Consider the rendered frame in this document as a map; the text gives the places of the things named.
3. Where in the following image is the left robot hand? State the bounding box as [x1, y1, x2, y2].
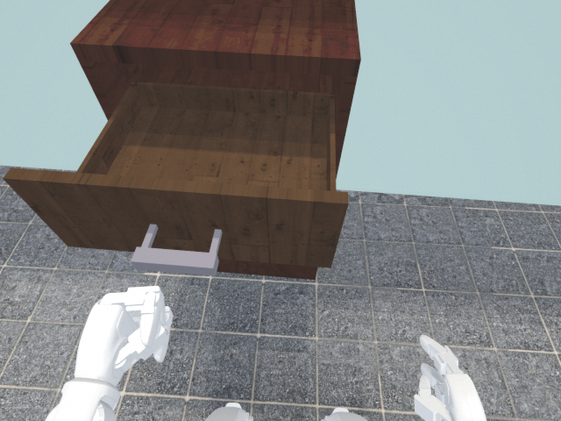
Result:
[75, 286, 174, 387]

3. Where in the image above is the right robot hand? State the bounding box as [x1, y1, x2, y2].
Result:
[414, 335, 486, 421]

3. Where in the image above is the drawer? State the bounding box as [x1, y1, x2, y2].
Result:
[3, 82, 349, 268]

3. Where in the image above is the left robot forearm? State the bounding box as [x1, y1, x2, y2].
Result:
[45, 378, 121, 421]

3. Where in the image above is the cabinet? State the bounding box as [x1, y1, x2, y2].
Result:
[70, 0, 361, 280]

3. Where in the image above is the handle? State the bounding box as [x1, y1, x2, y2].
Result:
[131, 224, 222, 276]

